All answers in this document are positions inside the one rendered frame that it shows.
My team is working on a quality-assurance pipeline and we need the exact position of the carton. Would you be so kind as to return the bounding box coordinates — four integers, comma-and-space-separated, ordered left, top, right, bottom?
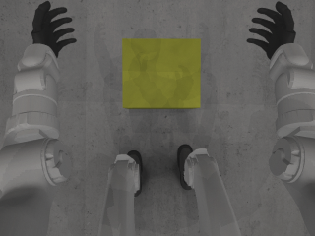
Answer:
122, 38, 201, 109

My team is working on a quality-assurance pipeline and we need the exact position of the robot left hand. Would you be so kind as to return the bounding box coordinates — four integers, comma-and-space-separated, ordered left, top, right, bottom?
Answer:
31, 1, 77, 58

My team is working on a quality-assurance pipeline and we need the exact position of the right robot shin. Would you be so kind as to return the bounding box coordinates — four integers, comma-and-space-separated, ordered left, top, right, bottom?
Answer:
183, 148, 218, 183

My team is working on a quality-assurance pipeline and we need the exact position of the right robot forearm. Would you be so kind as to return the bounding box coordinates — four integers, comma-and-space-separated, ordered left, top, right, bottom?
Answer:
269, 43, 315, 139

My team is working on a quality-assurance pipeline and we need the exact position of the robot right foot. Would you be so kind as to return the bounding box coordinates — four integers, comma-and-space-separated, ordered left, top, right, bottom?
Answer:
177, 144, 193, 190

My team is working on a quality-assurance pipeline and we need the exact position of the left robot upper arm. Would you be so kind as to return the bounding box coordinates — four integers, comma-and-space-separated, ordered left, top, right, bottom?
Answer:
0, 137, 72, 236

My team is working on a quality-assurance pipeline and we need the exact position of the robot right hand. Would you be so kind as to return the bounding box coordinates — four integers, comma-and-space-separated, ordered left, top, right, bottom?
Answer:
246, 1, 296, 60

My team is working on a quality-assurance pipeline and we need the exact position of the left robot forearm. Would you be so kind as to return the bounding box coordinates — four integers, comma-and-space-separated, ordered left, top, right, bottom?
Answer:
0, 43, 61, 190

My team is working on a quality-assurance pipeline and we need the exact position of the right robot upper arm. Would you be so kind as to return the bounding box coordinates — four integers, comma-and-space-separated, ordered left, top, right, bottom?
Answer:
269, 135, 315, 236

